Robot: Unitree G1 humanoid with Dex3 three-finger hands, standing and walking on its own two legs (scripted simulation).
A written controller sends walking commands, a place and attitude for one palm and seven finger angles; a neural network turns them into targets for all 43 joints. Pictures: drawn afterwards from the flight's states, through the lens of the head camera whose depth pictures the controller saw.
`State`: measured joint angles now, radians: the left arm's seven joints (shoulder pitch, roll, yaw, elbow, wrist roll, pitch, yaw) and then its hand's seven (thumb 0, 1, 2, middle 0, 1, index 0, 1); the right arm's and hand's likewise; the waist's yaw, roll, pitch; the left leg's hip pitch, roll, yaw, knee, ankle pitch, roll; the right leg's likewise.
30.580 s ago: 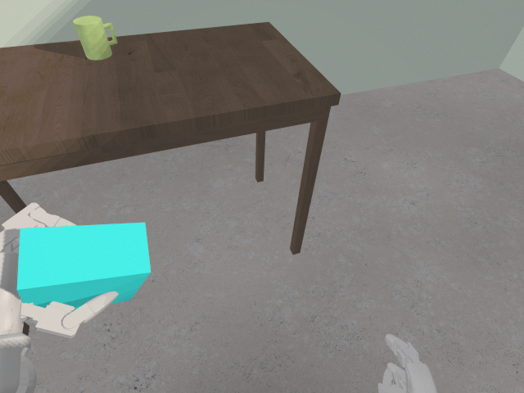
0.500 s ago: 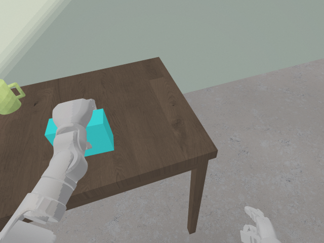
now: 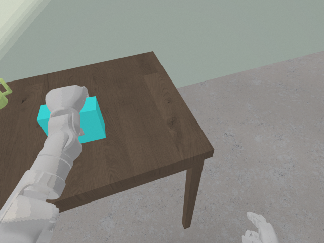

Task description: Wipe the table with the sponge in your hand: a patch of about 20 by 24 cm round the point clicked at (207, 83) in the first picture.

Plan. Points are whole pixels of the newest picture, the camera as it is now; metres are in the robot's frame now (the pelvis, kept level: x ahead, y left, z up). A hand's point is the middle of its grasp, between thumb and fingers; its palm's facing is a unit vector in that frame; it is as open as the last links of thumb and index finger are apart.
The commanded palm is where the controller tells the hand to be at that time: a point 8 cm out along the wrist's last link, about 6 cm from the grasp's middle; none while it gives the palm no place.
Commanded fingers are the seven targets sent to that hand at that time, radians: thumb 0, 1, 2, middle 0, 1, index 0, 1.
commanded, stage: wipe forward along the middle lane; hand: left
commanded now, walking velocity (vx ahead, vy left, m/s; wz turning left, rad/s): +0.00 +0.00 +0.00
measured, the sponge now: (77, 127) +0.38 +0.28 +0.07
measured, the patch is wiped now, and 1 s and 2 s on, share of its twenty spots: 1.00 1.00 1.00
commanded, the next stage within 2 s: slide back across to the first lane in 0.54 s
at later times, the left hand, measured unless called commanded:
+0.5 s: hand (74, 102) +0.43 +0.30 +0.12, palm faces -0.09 +0.04 -1.00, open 9.7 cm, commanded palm +0.42 +0.30 +0.15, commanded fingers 0.00 0.10 1.30 -1.20 -1.60 -1.20 -1.60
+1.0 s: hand (57, 100) +0.43 +0.34 +0.12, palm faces -0.05 +0.05 -1.00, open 9.8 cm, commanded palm +0.41 +0.35 +0.18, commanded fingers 0.00 0.10 1.30 -1.20 -1.60 -1.20 -1.60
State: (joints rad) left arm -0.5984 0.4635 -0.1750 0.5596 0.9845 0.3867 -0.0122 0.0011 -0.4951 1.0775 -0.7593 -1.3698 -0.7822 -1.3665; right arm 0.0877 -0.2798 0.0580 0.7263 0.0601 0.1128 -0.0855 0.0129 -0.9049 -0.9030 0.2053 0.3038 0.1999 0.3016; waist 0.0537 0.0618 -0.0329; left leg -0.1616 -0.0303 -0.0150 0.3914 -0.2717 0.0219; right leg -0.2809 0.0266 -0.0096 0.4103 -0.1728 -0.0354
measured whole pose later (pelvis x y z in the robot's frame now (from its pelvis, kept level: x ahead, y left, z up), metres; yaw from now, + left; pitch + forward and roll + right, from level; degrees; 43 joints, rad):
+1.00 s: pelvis +0.02 +0.02 +0.00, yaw -1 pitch +6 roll -1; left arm -0.70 0.62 -0.01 0.83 1.02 0.13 0.03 0.00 -0.49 1.08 -0.75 -1.38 -0.77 -1.39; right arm 0.23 -0.29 0.00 0.75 0.07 0.13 -0.07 0.01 -0.91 -0.90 0.20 0.30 0.20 0.30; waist 0.00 0.07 -0.05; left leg -0.21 -0.03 0.00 0.39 -0.29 0.05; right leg -0.31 0.02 0.01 0.38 -0.17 -0.01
